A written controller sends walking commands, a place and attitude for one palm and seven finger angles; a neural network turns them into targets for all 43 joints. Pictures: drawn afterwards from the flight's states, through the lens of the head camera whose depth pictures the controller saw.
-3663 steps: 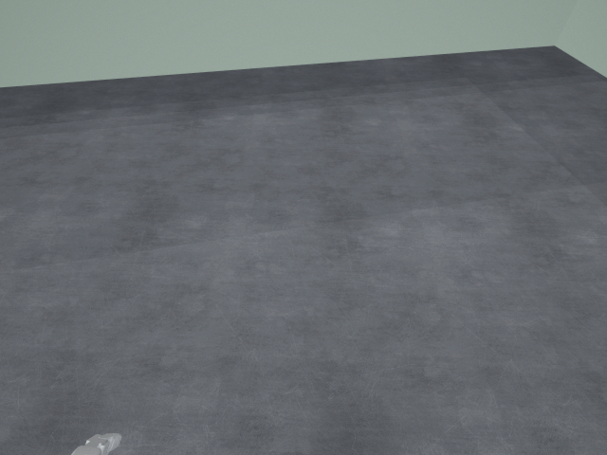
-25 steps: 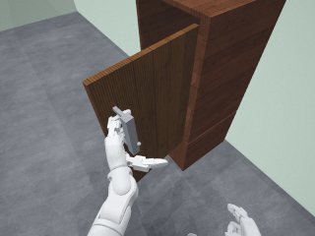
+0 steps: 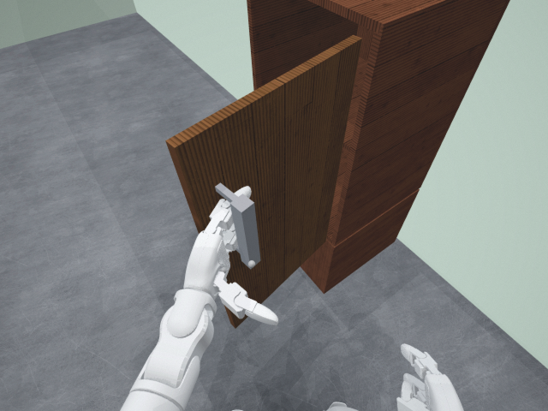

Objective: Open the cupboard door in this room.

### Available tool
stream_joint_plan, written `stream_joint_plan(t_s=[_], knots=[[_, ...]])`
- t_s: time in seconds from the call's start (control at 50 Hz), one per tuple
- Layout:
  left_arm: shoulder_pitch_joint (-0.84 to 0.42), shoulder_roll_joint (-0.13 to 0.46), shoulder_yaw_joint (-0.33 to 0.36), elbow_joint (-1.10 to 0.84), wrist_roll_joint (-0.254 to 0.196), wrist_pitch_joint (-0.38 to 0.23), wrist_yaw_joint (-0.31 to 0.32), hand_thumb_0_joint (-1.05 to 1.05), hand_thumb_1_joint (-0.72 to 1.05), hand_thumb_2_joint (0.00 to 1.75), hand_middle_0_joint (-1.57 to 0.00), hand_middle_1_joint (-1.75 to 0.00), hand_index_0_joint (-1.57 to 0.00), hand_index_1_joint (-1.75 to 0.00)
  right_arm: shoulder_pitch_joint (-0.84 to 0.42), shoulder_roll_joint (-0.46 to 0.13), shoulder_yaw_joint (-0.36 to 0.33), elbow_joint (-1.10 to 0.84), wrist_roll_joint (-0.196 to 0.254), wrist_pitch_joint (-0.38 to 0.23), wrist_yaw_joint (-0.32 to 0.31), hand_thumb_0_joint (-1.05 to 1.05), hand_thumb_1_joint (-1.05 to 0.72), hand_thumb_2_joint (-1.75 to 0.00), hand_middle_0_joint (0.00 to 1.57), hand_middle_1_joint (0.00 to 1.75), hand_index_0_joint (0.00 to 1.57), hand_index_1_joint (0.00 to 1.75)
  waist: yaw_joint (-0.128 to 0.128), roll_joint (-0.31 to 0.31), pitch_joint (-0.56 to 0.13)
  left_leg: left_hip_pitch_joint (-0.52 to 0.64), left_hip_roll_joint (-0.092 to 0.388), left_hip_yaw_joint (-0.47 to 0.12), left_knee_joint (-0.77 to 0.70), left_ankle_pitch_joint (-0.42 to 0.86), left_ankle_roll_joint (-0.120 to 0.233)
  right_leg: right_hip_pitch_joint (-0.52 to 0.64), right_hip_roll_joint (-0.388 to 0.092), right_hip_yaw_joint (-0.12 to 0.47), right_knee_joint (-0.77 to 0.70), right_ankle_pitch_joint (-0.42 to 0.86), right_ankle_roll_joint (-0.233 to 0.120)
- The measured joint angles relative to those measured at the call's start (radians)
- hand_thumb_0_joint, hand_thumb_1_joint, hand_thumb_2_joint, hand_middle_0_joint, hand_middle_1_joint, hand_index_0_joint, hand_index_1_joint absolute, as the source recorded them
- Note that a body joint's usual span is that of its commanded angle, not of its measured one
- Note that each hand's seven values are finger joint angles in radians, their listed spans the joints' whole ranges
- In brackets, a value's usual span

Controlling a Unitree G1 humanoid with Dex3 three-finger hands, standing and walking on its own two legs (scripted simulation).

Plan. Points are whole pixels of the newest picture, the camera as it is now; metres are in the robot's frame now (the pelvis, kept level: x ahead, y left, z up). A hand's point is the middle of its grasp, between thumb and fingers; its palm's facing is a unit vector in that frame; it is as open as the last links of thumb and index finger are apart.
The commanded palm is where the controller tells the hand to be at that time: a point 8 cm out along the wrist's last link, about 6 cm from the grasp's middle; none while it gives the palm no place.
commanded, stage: slide the hand sideways off the handle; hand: left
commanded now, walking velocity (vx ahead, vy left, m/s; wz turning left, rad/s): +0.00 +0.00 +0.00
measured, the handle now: (237, 227) +0.37 +0.08 +0.06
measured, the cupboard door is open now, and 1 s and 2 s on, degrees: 100 100 100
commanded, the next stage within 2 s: draw the hand back to the body in 0.88 s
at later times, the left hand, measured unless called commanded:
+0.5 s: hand (215, 297) +0.26 +0.09 +0.06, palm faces -0.11 -0.99 -0.02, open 16.2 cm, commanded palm +0.23 +0.16 +0.06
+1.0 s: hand (183, 326) +0.22 +0.13 +0.06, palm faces -0.10 -0.99 -0.03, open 16.3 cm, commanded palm +0.20 +0.19 +0.07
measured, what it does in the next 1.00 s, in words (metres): stands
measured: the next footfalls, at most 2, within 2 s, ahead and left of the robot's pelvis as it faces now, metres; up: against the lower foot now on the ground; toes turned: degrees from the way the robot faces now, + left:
none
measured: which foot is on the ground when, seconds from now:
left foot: down 0.00-1.00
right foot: down 0.00-1.00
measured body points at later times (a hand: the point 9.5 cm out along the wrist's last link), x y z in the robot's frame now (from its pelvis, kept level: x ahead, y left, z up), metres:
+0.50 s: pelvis +0.03 +0.00 -0.01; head +0.07 -0.01 +0.44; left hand +0.26 +0.15 +0.06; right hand +0.21 -0.22 -0.08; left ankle +0.00 +0.10 -0.70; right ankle +0.05 -0.10 -0.70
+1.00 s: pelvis +0.02 +0.00 -0.02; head +0.06 -0.01 +0.43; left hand +0.22 +0.18 +0.06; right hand +0.21 -0.23 -0.09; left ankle +0.00 +0.10 -0.70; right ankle +0.05 -0.10 -0.70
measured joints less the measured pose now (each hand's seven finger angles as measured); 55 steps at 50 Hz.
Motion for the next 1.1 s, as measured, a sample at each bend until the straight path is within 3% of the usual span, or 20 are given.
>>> stream_joint_plan(t_s=[0.08,0.16,0.28,0.72,0.9,1.1], knots=[[0.096,-0.019,-0.007,-0.090,0.044,-0.018,0.028,-0.02,-0.50,0.30,-0.15,-0.32,-0.16,-0.32,0.013,0.007,-0.003,-0.026,-0.008,0.000,0.022,0.01,-0.90,-0.90,0.20,0.29,0.20,0.30,-0.001,-0.010,-0.012,0.001,0.002,0.013,0.001,-0.010,0.002,-0.008,0.003,0.013,0.008,-0.008,0.003],[0.163,0.004,-0.012,-0.148,0.067,-0.011,0.028,-0.02,-0.50,0.30,-0.15,-0.31,-0.16,-0.31,0.011,0.011,-0.001,-0.040,-0.009,0.010,0.022,0.01,-0.90,-0.90,0.20,0.29,0.20,0.30,-0.001,-0.011,-0.010,-0.004,0.006,0.012,0.018,-0.025,0.002,-0.012,0.007,0.013,0.022,-0.021,0.003],[0.248,0.050,0.015,-0.232,0.039,-0.002,-0.013,-0.02,-0.50,0.30,-0.17,-0.32,-0.16,-0.31,-0.001,0.014,0.002,-0.045,-0.005,0.000,0.007,0.01,-0.90,-0.90,0.20,0.29,0.20,0.30,0.002,-0.005,-0.009,-0.009,0.012,0.005,0.031,-0.041,0.000,-0.011,0.013,0.005,0.027,-0.033,0.001],[0.552,0.107,0.131,-0.478,-0.037,-0.023,-0.137,-0.02,-0.50,0.30,-0.16,-0.31,-0.17,-0.31,0.018,-0.002,-0.006,-0.095,0.002,-0.050,-0.011,0.01,-0.90,-0.90,0.20,0.29,0.20,0.30,0.011,0.007,-0.043,-0.064,0.020,-0.025,0.104,-0.093,-0.011,-0.053,0.017,-0.023,0.087,-0.087,-0.007],[0.600,0.137,0.182,-0.508,-0.087,-0.036,-0.201,-0.02,-0.50,0.30,-0.15,-0.30,-0.16,-0.30,0.025,-0.014,-0.011,-0.096,0.011,-0.070,-0.022,0.01,-0.90,-0.90,0.20,0.29,0.20,0.30,0.009,0.014,-0.046,-0.100,0.023,-0.037,0.150,-0.107,-0.012,-0.079,0.017,-0.035,0.118,-0.097,-0.008],[0.557,0.149,0.168,-0.531,-0.070,0.008,-0.179,-0.02,-0.50,0.30,-0.15,-0.30,-0.15,-0.30,0.031,-0.008,-0.001,-0.102,0.017,-0.078,-0.031,0.02,-0.90,-0.90,0.20,0.29,0.20,0.30,0.006,0.016,-0.045,-0.106,0.023,-0.033,0.166,-0.110,-0.007,-0.085,0.017,-0.031,0.129,-0.095,-0.005]])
